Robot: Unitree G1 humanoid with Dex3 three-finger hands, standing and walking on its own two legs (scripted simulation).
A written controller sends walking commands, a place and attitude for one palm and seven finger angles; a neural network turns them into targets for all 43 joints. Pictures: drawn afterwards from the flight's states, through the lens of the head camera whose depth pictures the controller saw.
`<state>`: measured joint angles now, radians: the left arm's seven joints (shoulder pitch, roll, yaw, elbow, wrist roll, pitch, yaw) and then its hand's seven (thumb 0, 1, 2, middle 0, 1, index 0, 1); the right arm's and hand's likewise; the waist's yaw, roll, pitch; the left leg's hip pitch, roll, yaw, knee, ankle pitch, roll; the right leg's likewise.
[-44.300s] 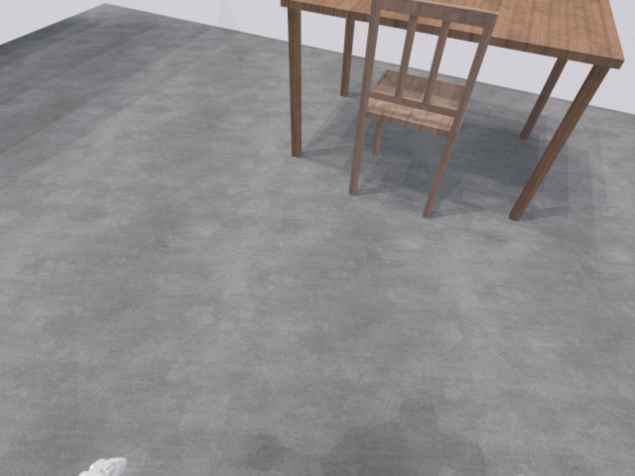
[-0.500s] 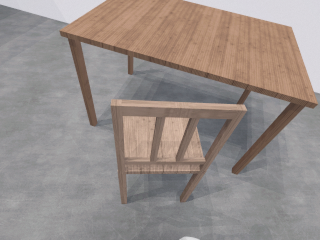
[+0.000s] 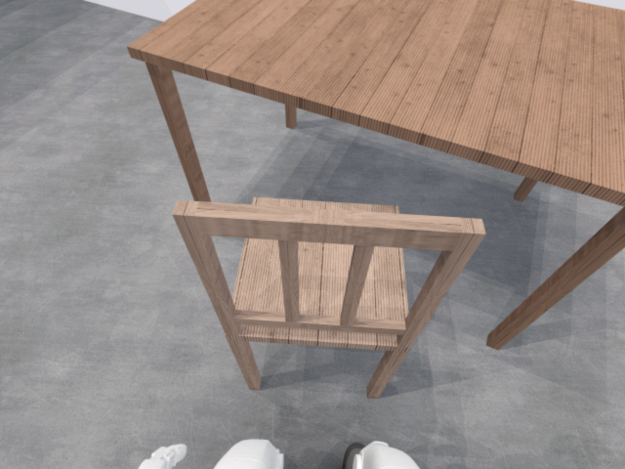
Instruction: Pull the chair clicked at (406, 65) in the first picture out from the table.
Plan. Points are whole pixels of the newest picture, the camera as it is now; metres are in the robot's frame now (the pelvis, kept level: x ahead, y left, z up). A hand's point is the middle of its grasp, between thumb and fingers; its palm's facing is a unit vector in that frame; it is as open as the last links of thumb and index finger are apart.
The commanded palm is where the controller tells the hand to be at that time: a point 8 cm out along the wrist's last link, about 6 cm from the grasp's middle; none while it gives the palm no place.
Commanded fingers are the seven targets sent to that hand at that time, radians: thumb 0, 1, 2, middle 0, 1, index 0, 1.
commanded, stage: come to a stop and stand still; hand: left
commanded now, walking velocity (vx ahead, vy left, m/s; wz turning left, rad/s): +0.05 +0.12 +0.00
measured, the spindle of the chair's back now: (290, 283) +0.39 +0.06 -0.08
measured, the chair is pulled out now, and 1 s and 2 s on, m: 0.24 0.24 0.24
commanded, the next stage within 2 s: look again from close up in 1.34 s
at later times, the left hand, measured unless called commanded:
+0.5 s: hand out of the picture -0.09 +0.21 -0.16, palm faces +0.01 -0.99 -0.17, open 7.4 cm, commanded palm none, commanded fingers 0.00 0.90 0.90 -0.20 -0.30 -0.20 -0.30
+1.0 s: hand out of the picture -0.01 +0.17 -0.16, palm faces -0.03 -0.97 -0.22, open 7.3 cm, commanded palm none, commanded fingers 0.00 0.90 0.90 -0.20 -0.30 -0.20 -0.30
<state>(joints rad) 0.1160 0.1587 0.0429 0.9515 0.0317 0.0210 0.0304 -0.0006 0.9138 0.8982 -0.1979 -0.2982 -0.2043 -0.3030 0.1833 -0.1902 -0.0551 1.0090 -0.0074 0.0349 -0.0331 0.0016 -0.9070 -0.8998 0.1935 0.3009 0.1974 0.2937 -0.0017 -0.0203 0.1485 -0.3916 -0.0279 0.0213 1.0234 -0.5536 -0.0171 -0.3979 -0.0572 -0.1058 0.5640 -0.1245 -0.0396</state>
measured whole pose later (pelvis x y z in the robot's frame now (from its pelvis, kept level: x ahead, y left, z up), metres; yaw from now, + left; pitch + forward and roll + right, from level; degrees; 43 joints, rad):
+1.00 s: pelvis -0.03 -0.01 +0.01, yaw -3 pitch +0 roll +1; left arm 0.30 0.15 -0.01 1.07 0.02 -0.03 0.05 0.01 0.93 0.90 -0.20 -0.30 -0.20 -0.30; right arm 0.29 -0.15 0.01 1.10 -0.01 -0.02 -0.03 0.02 -0.93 -0.90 0.20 0.30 0.20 0.29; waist -0.01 0.00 -0.01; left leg -0.26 0.01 0.09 0.55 -0.30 0.02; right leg -0.15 0.01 0.00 0.54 -0.39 -0.02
